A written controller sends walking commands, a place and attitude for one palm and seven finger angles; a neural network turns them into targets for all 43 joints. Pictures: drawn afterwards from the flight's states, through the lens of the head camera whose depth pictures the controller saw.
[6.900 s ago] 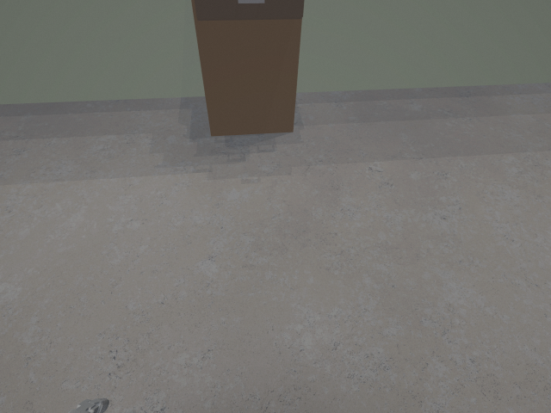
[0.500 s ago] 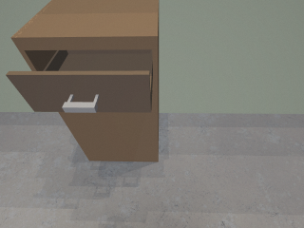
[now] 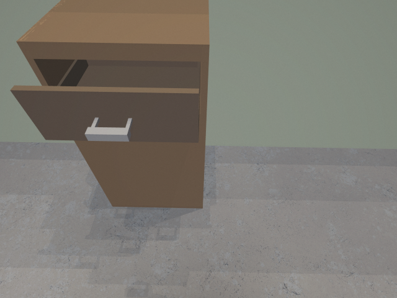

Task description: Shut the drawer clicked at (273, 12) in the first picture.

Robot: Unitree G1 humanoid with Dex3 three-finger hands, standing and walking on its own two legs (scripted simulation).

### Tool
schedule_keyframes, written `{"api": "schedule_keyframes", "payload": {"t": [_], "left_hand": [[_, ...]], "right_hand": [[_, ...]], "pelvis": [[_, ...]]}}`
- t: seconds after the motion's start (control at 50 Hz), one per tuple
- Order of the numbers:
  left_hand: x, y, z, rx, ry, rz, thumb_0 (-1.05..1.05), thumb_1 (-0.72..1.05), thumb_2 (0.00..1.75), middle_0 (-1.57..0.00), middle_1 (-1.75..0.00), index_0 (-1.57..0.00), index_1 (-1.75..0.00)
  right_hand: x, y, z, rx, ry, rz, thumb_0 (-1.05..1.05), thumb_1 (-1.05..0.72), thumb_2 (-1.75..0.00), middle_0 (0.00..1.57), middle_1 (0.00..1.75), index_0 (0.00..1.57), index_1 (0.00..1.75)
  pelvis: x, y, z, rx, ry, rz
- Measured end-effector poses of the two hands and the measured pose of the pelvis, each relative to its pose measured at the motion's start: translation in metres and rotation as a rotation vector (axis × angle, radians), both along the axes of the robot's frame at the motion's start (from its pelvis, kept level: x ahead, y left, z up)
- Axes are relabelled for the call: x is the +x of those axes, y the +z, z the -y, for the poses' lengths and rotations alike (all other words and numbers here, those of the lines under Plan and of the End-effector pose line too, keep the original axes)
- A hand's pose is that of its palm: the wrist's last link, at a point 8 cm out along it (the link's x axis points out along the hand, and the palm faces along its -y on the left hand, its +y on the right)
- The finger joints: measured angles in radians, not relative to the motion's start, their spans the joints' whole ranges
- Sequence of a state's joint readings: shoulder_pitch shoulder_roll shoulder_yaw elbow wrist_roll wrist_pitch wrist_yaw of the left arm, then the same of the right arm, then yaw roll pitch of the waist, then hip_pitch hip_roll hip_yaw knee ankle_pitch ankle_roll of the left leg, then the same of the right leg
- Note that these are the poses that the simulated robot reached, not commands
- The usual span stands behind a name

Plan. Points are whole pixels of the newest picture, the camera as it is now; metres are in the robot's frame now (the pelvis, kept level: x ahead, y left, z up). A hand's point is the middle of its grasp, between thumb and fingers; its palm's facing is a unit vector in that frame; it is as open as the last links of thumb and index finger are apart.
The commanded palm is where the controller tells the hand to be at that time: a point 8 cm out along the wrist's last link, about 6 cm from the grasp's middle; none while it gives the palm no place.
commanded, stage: look again from close up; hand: left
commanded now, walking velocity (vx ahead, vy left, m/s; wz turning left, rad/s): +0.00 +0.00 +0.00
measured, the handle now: (110, 127) +0.50 +0.26 +0.03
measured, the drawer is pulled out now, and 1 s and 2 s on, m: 0.14 0.14 0.14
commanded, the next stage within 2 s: raise the hand and make a fist in 0.44 s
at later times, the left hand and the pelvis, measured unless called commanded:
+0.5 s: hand out of the picture +0.01 +0.21 -0.17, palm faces +0.02 -0.98 -0.20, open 7.3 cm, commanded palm none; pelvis +0.01 +0.04 +0.00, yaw +0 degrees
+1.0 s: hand (108, 272) +0.18 +0.19 -0.04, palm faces +0.09 -1.00 -0.02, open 5.7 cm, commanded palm +0.17 +0.25 -0.01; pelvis -0.01 +0.00 -0.07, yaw +1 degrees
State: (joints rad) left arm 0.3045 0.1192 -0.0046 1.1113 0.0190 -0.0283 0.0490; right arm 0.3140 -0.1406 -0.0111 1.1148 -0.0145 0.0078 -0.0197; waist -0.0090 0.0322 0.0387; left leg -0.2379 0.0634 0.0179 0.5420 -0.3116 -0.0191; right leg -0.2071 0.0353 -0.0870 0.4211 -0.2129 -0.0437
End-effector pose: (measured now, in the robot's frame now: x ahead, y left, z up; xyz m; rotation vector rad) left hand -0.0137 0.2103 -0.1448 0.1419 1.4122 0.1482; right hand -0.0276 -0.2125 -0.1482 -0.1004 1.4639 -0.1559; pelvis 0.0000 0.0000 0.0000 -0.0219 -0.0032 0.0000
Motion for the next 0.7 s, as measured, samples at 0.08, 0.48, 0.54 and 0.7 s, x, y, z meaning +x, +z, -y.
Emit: {"api": "schedule_keyframes", "payload": {"t": [0.08, 0.48, 0.54, 0.7], "left_hand": [[0.0, -0.004, -0.013, -0.007, -0.002, 0.006, 0.0, 0.91, 0.9, -0.2, -0.3, -0.2, -0.3], [0.017, 0.001, -0.053, 0.013, -0.002, 0.011, 0.0, 0.91, 0.9, -0.2, -0.3, -0.2, -0.3], [0.016, 0.0, -0.05, 0.004, 0.0, 0.0, 0.0, 0.91, 0.9, -0.2, -0.3, -0.2, -0.3], [0.149, 0.103, -0.066, 0.107, 0.061, 0.796, 0.03, 0.96, 0.9, -0.23, -0.34, -0.23, -0.34]], "right_hand": [[0.01, -0.003, -0.014, -0.002, 0.008, 0.064, 0.0, -0.91, -0.9, 0.19, 0.3, 0.2, 0.3], [0.027, -0.001, -0.047, 0.003, 0.049, 0.067, 0.01, -0.91, -0.9, 0.19, 0.3, 0.2, 0.3], [0.029, 0.0, -0.046, 0.0, 0.048, 0.064, 0.01, -0.91, -0.9, 0.19, 0.3, 0.2, 0.3], [0.096, 0.026, -0.006, -0.122, 0.068, 0.498, 0.03, -0.93, -0.9, 0.2, 0.3, 0.2, 0.3]], "pelvis": [[0.001, -0.004, -0.014, 0.0, 0.006, 0.008], [0.012, 0.0, -0.045, 0.028, -0.004, 0.01], [0.015, 0.0, -0.044, 0.029, -0.005, 0.012], [0.012, -0.009, -0.039, 0.031, 0.022, -0.031]]}}
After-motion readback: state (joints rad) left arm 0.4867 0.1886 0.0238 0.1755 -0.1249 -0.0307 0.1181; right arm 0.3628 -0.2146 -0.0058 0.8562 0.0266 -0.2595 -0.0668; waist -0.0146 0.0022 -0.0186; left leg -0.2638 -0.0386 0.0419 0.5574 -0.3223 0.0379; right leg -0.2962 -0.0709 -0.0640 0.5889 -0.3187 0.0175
